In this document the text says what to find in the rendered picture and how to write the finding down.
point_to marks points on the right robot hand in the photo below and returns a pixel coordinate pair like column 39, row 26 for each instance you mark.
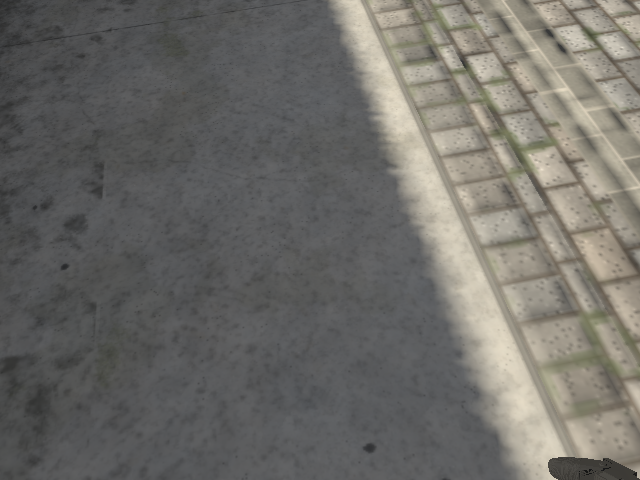
column 571, row 468

